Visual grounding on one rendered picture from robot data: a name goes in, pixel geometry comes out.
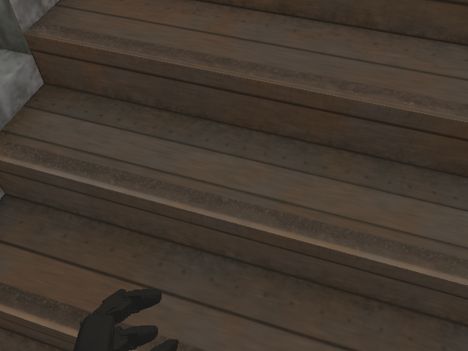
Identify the robot left hand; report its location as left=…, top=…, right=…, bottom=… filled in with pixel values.
left=73, top=289, right=178, bottom=351

